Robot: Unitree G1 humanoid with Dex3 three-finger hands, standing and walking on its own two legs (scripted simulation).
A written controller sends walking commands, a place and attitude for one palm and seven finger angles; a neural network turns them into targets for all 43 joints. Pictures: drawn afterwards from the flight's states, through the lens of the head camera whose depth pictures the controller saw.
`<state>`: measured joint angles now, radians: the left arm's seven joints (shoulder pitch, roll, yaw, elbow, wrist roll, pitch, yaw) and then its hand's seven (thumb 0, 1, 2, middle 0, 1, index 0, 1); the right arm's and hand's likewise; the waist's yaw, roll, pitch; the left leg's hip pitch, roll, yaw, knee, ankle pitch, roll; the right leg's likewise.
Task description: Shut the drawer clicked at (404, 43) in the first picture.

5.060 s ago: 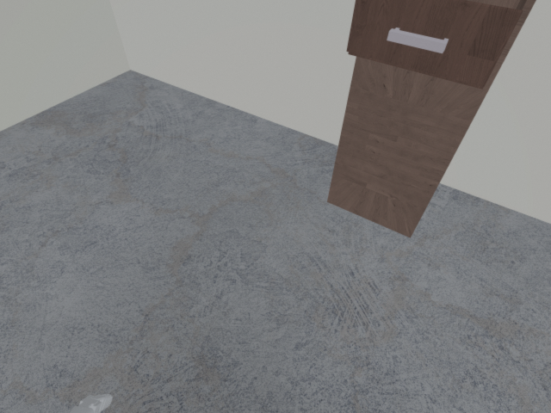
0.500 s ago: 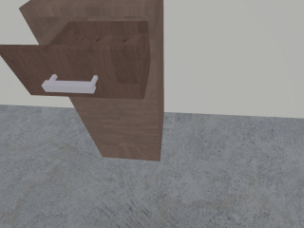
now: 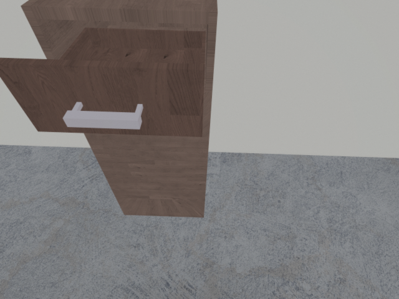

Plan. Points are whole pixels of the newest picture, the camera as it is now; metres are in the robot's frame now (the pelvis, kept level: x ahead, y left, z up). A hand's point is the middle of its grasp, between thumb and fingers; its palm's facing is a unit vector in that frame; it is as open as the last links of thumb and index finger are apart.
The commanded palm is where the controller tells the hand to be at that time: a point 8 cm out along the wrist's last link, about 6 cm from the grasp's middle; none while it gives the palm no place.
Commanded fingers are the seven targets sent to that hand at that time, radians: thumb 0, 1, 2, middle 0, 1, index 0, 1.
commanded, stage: come to a stop and stand still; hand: left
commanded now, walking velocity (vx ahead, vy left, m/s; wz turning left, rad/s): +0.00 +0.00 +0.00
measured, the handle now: (106, 113) +0.42 +0.22 +0.15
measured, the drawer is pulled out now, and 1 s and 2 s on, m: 0.19 0.19 0.19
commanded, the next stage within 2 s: look again from close up in 0.18 s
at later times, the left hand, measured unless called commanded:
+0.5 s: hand out of the picture -0.01 +0.17 -0.18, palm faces +0.01 -0.98 -0.21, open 7.3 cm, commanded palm none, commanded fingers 0.00 0.90 0.90 -0.20 -0.30 -0.20 -0.30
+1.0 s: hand out of the picture +0.09 +0.18 -0.10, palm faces +0.23 -0.94 -0.25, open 7.1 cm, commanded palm +0.09 +0.21 -0.04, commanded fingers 0.00 0.90 0.90 -0.34 -0.45 -0.34 -0.45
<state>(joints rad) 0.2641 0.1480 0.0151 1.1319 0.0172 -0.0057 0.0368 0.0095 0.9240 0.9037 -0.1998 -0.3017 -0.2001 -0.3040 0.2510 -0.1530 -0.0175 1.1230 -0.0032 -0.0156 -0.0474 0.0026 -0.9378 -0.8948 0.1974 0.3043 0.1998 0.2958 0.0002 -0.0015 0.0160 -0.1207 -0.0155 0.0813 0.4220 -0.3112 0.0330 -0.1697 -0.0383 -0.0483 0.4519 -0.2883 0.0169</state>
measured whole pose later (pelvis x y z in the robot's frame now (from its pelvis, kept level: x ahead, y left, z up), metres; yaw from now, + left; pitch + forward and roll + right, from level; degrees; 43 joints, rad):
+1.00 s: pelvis -0.01 -0.02 -0.01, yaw +1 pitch +1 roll +1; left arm 0.48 0.19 0.02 0.35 -0.10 0.04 0.12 0.04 0.95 0.90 -0.22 -0.32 -0.22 -0.32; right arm 0.36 -0.19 0.00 0.96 0.04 -0.20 -0.08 0.02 -0.93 -0.89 0.20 0.30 0.20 0.30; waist 0.01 0.01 0.00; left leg -0.18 0.00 0.07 0.50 -0.33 0.01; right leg -0.23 -0.03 -0.06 0.54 -0.32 -0.01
